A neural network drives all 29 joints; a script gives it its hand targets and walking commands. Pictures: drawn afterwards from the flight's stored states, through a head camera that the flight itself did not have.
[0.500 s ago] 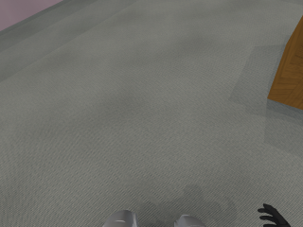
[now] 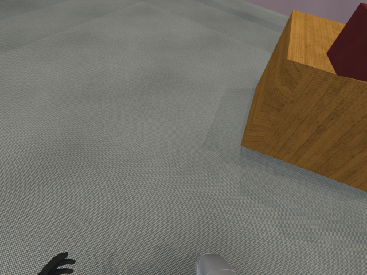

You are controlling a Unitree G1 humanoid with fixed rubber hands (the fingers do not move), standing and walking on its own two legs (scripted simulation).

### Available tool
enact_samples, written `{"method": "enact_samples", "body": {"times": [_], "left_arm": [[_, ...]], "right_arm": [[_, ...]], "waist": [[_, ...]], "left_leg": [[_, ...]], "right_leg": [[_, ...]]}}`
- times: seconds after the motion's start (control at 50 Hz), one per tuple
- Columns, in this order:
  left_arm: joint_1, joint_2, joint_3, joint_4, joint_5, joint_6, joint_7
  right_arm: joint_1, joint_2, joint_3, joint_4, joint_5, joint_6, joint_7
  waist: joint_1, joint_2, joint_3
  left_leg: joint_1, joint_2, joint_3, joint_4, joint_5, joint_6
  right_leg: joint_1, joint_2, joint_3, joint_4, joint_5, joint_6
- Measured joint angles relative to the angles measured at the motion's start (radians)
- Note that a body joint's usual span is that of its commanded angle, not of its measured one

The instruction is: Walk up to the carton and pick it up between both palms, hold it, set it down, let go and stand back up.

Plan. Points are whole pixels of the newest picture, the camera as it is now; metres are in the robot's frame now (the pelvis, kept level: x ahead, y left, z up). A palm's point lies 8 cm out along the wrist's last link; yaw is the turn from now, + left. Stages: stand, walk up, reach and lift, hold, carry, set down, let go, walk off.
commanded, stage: walk up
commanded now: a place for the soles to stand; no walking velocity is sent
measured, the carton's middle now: out of the picture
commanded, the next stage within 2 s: none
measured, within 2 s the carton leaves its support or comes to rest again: neither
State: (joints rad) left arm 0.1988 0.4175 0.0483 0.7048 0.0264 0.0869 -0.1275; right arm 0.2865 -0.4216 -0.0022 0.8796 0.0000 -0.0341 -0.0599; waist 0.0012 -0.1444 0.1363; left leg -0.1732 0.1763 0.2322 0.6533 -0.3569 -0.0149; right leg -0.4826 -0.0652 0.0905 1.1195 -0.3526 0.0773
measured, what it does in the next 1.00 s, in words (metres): steps to the right: right foot, then left foot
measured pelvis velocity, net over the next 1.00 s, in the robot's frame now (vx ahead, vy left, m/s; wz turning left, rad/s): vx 0.23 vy -0.30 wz -0.20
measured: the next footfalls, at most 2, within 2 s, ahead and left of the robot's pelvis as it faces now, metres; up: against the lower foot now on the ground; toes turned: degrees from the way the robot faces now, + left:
right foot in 0.14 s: +0.12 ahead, -0.21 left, +0.00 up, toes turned -2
left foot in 0.52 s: +0.27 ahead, -0.05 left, +0.00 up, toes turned +3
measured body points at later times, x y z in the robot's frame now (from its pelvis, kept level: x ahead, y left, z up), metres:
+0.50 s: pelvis +0.14 -0.14 -0.02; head +0.18 -0.14 +0.43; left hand +0.18 +0.17 -0.13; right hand +0.25 -0.46 -0.12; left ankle +0.21 -0.05 -0.71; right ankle +0.08 -0.21 -0.72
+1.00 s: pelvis +0.23 -0.30 -0.04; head +0.23 -0.29 +0.41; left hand +0.39 -0.01 -0.15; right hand +0.21 -0.65 -0.13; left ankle +0.24 -0.06 -0.72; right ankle +0.32 -0.43 -0.72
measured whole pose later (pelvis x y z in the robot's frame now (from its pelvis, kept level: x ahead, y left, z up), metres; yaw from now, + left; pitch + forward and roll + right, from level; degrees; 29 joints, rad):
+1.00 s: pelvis +0.23 -0.30 -0.04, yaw -11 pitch -8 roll +5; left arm 0.26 0.44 0.06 0.77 0.03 0.04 -0.10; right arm 0.33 -0.44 0.00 0.88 0.00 -0.06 -0.05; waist 0.00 -0.12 0.13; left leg -0.17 0.23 0.13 0.87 -0.52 -0.03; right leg -0.49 -0.04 0.06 0.99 -0.35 -0.01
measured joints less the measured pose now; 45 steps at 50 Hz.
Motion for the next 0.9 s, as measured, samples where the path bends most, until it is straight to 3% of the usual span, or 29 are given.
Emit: {"method": "enact_samples", "body": {"times": [0.06, 0.14, 0.18, 0.2, 0.26, 0.3, 0.34, 0.4, 0.5, 0.54, 0.56, 0.58, 0.6, 0.64, 0.74, 0.82, 0.9], "left_arm": [[0.009, 0.009, 0.0, 0.027, 0.0, 0.001, -0.002], [0.053, 0.023, 0.002, 0.051, 0.0, -0.008, -0.002], [0.076, -0.003, 0.003, 0.087, 0.0, -0.025, 0.005], [0.09, -0.02, 0.003, 0.097, 0.0, -0.029, 0.01], [0.132, -0.047, 0.003, 0.108, 0.0, -0.03, 0.021], [0.148, -0.048, 0.003, 0.115, 0.0, -0.032, 0.032], [0.166, -0.042, 0.004, 0.113, 0.0, -0.043, 0.051], [0.185, -0.027, 0.003, 0.109, 0.0, -0.049, 0.068], [0.184, -0.027, 0.003, 0.078, 0.0, -0.055, 0.072], [0.173, -0.026, 0.003, 0.067, 0.0, -0.055, 0.073], [0.159, -0.027, 0.003, 0.065, 0.0, -0.055, 0.073], [0.143, -0.027, 0.003, 0.064, 0.0, -0.055, 0.073], [0.127, -0.028, 0.003, 0.061, 0.0, -0.055, 0.073], [0.099, -0.024, 0.003, 0.054, 0.0, -0.053, 0.073], [0.066, 0.01, 0.003, 0.046, 0.0, -0.053, 0.066], [0.032, 0.029, 0.003, 0.039, 0.0, -0.041, 0.058], [0.025, 0.031, 0.003, 0.038, 0.0, -0.034, 0.037]], "right_arm": [[-0.027, 0.005, 0.0, -0.013, 0.0, -0.008, 0.006], [-0.076, -0.005, 0.0, -0.013, 0.0, -0.009, 0.022], [-0.111, -0.035, -0.002, -0.009, 0.0, 0.001, 0.022], [-0.125, -0.047, -0.002, -0.009, 0.0, 0.009, 0.022], [-0.155, -0.045, -0.002, -0.018, 0.0, 0.014, 0.022], [-0.163, -0.034, -0.001, -0.019, 0.0, 0.006, 0.022], [-0.172, -0.018, -0.001, -0.019, 0.0, 0.005, 0.022], [-0.178, 0.012, -0.001, -0.019, 0.0, 0.005, 0.022], [-0.155, 0.027, -0.002, -0.009, 0.0, -0.012, 0.022], [-0.137, 0.029, -0.001, -0.004, 0.0, -0.023, 0.019], [-0.121, 0.029, -0.002, -0.004, 0.0, -0.031, 0.018], [-0.105, 0.03, -0.002, -0.004, 0.0, -0.038, 0.016], [-0.089, 0.028, -0.002, -0.003, 0.0, -0.042, 0.014], [-0.056, 0.02, -0.002, -0.003, 0.0, -0.042, 0.011], [0.033, 0.011, -0.002, 0.002, 0.0, -0.042, 0.006], [0.103, 0.007, -0.002, 0.002, 0.0, -0.042, 0.006], [0.124, 0.007, -0.002, 0.001, 0.0, -0.042, 0.006]], "waist": [[0.0, 0.009, -0.004], [0.002, 0.026, -0.012], [0.008, 0.1, -0.01], [0.01, 0.136, -0.01], [0.02, 0.166, -0.01], [0.033, 0.172, -0.011], [0.045, 0.177, -0.011], [0.055, 0.165, -0.012], [0.056, 0.138, -0.013], [0.056, 0.117, -0.013], [0.055, 0.101, -0.013], [0.054, 0.084, -0.012], [0.049, 0.072, -0.011], [0.035, 0.058, -0.012], [0.003, 0.022, -0.013], [-0.003, -0.011, -0.013], [-0.007, -0.024, -0.014]], "left_leg": [[0.015, 0.02, 0.0, 0.0, -0.016, -0.006], [0.022, 0.048, 0.001, 0.033, -0.055, -0.008], [-0.011, 0.11, -0.031, 0.139, -0.095, -0.005], [-0.046, 0.112, -0.063, 0.227, -0.124, -0.004], [-0.165, 0.006, -0.088, 0.453, -0.157, -0.004], [-0.232, -0.062, -0.09, 0.508, -0.158, -0.004], [-0.286, -0.09, -0.091, 0.512, -0.158, -0.004], [-0.33, -0.105, -0.092, 0.466, -0.158, -0.004], [-0.309, -0.111, -0.093, 0.253, -0.159, -0.004], [-0.281, -0.114, -0.093, 0.174, -0.041, 0.015], [-0.27, -0.115, -0.092, 0.156, 0.051, 0.03], [-0.263, -0.116, -0.086, 0.156, 0.061, 0.039], [-0.255, -0.113, -0.083, 0.156, 0.041, 0.043], [-0.236, -0.095, -0.082, 0.155, 0.002, 0.044], [-0.136, -0.043, -0.081, 0.13, -0.034, 0.023], [-0.071, -0.024, -0.081, 0.13, -0.062, -0.007], [-0.009, -0.006, -0.08, 0.13, -0.091, -0.013]], "right_leg": [[0.004, -0.037, 0.0, -0.06, -0.001, -0.005], [0.075, -0.044, -0.017, -0.253, -0.011, -0.036], [0.087, 0.008, -0.049, -0.243, -0.082, -0.043], [0.087, 0.031, -0.062, -0.231, -0.091, -0.058], [0.09, 0.046, -0.063, -0.24, -0.094, -0.092], [0.104, 0.055, -0.061, -0.272, -0.091, -0.105], [0.12, 0.081, -0.062, -0.303, -0.086, -0.118], [0.151, 0.121, -0.063, -0.315, -0.102, -0.142], [0.232, 0.169, -0.073, -0.315, -0.158, -0.17], [0.256, 0.181, -0.07, -0.311, -0.18, -0.172], [0.257, 0.181, -0.069, -0.296, -0.186, -0.166], [0.238, 0.18, -0.059, -0.244, -0.174, -0.134], [0.202, 0.181, -0.052, -0.163, -0.169, -0.105], [0.129, 0.18, -0.04, -0.02, -0.169, -0.091], [0.031, 0.13, -0.006, 0.031, -0.17, -0.089], [-0.045, 0.063, 0.009, 0.031, -0.143, -0.089], [-0.061, 0.019, 0.005, -0.024, -0.103, -0.089]]}}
